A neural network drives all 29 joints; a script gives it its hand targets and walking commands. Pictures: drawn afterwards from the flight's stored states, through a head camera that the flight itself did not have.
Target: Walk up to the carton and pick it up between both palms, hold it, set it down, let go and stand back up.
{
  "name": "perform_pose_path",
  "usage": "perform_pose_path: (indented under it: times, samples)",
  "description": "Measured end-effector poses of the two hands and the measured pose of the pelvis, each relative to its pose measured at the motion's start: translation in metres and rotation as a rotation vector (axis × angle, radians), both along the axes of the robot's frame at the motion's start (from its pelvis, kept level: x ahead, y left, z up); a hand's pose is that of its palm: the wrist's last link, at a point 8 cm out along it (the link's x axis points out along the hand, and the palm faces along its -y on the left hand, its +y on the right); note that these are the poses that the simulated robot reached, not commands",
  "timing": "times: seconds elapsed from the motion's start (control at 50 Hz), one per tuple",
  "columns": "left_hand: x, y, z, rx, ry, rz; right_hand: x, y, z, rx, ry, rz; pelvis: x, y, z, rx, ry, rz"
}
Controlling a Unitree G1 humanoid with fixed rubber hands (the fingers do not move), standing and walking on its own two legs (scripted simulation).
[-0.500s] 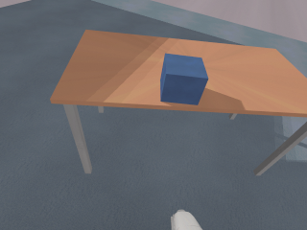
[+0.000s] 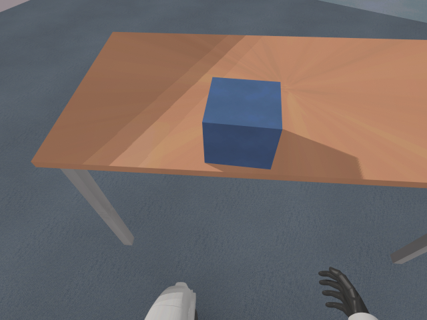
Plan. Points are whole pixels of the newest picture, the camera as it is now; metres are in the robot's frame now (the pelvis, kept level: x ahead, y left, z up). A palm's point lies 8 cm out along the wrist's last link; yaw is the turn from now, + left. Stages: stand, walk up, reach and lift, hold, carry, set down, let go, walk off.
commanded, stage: walk up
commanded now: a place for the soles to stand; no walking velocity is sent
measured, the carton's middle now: (241, 123) +0.55 -0.03 +0.02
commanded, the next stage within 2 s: none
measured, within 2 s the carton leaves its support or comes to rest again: neither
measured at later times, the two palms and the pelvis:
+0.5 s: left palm out of the picture +0.09 +0.26 -0.10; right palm out of the picture +0.12 -0.29 -0.13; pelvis -0.01 -0.01 -0.03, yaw +1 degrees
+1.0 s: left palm out of the picture +0.00 +0.30 -0.11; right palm out of the picture +0.02 -0.24 -0.09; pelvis -0.04 +0.03 +0.00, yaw +6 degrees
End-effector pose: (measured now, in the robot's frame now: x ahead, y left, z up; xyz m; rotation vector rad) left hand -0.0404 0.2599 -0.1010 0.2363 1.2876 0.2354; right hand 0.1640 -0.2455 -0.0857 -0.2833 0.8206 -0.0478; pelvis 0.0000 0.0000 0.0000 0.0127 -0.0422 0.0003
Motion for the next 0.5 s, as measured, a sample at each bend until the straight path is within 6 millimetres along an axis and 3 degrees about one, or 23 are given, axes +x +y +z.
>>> perform_pose_path:
  times: [0.08, 0.16, 0.26, 0.32, 0.4, 0.5]
  samples:
    - [0.035, -0.003, -0.017, -0.020, -0.038, -0.002, 0.024, 0.014, -0.013, 0.008, 0.019, 0.008, 0.021, 0.001, -0.012, -0.026, -0.007, -0.002]
    - [0.087, 0.002, -0.030, -0.036, -0.119, -0.046, 0.032, 0.022, -0.020, -0.003, 0.050, 0.002, 0.032, 0.003, -0.020, -0.004, -0.013, 0.006]
    - [0.145, 0.002, -0.017, -0.026, -0.226, -0.115, 0.012, 0.003, -0.016, -0.018, 0.078, -0.104, 0.030, 0.006, -0.014, -0.051, -0.022, 0.007]
    - [0.167, 0.005, -0.005, -0.006, -0.301, -0.135, -0.004, -0.010, -0.015, -0.039, 0.102, -0.126, 0.023, 0.004, -0.011, -0.057, -0.016, 0.019]
    - [0.168, 0.006, 0.002, 0.035, -0.353, -0.149, -0.023, -0.027, -0.022, -0.047, 0.124, -0.131, 0.008, -0.004, -0.016, -0.043, -0.018, 0.015]
    - [0.127, 0.000, 0.001, 0.086, -0.332, -0.114, -0.042, -0.043, -0.040, -0.007, 0.126, -0.125, -0.012, -0.015, -0.025, -0.052, -0.051, 0.017]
